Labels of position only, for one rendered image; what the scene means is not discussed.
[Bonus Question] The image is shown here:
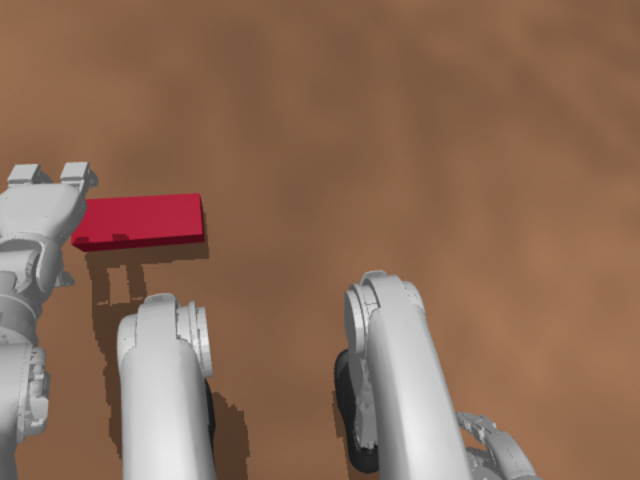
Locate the left robot hand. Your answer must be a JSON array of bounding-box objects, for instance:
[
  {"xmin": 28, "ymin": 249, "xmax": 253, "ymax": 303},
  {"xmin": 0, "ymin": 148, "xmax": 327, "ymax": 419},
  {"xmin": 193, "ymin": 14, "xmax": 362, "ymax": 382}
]
[{"xmin": 0, "ymin": 162, "xmax": 99, "ymax": 287}]

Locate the right robot hand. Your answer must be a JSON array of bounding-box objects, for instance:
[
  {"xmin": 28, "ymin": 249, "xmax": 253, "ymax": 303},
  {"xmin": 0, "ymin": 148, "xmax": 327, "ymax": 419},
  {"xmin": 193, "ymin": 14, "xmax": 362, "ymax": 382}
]
[{"xmin": 455, "ymin": 412, "xmax": 537, "ymax": 480}]

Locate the right robot foot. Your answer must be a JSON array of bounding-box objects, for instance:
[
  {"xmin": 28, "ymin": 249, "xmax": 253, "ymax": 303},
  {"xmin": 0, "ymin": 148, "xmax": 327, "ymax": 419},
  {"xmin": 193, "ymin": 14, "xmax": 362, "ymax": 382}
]
[{"xmin": 334, "ymin": 349, "xmax": 379, "ymax": 473}]

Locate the carton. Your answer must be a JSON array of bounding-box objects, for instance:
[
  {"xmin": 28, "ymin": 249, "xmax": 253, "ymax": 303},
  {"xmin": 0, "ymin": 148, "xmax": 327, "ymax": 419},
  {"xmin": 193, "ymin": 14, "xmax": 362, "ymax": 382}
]
[{"xmin": 71, "ymin": 193, "xmax": 205, "ymax": 252}]

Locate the left robot arm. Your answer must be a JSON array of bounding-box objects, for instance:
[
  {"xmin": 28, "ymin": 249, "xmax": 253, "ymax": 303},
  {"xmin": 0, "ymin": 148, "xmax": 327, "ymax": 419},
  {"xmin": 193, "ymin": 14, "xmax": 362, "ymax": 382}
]
[{"xmin": 0, "ymin": 233, "xmax": 63, "ymax": 480}]

